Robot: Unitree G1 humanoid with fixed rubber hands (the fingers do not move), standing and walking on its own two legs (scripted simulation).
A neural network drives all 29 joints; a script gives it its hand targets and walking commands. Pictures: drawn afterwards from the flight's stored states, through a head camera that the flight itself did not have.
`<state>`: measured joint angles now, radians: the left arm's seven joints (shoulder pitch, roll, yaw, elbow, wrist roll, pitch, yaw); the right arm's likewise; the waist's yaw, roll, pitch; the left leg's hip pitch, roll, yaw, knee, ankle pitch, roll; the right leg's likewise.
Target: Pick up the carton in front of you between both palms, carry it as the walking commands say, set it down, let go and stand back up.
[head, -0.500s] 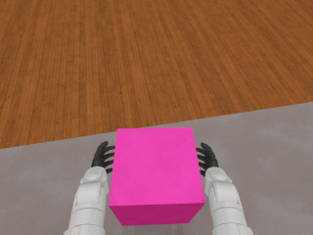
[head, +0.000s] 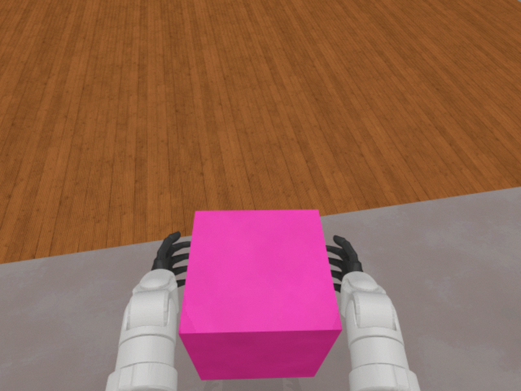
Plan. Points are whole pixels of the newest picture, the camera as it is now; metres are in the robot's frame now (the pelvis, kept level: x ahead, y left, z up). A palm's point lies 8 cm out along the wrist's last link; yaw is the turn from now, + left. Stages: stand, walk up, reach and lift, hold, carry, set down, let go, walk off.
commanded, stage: reach and lift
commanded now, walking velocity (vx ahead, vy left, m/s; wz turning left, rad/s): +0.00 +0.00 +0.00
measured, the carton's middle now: (257, 298) +0.31 +0.00 -0.05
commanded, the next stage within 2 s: hold in 0.66 s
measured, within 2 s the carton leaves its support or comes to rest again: neither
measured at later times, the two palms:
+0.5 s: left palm (163, 270) +0.31 +0.15 +0.04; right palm (351, 273) +0.31 -0.15 +0.04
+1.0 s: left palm (158, 273) +0.30 +0.15 +0.06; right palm (354, 275) +0.29 -0.15 +0.05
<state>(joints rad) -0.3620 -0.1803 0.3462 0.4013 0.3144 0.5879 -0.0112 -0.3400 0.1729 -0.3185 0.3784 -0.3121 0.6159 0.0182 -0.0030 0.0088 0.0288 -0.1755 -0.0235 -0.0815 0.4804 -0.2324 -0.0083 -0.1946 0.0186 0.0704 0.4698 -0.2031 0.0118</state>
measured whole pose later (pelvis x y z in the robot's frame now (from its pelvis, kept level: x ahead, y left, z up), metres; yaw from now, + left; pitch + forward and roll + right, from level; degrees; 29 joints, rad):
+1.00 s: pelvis +0.01 +0.00 +0.01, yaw +0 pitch -8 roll +0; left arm -0.28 -0.16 0.24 0.24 0.28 0.75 -0.01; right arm -0.26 0.15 -0.21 0.22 -0.28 0.78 0.01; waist 0.00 0.01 0.04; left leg -0.03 -0.02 -0.08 0.37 -0.20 -0.01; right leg -0.05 0.02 0.07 0.36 -0.17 0.01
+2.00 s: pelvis +0.03 +0.01 +0.00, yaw +3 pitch +0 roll +0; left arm -0.23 -0.15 0.16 0.10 0.23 0.82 0.02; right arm -0.20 0.13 -0.17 0.07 -0.20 0.83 -0.02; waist -0.02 -0.01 -0.10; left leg -0.24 0.01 -0.02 0.54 -0.37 0.00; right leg -0.21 0.00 0.03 0.46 -0.24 0.00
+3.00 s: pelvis +0.54 +0.07 +0.01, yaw +1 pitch +5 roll -2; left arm -0.13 -0.13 0.09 -0.33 0.11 1.14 0.09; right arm -0.11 0.13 -0.10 -0.34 -0.09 1.15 -0.08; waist -0.02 0.00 -0.04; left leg -0.16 0.04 0.24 0.28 -0.22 0.06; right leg -0.63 -0.10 -0.11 0.89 -0.18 -0.01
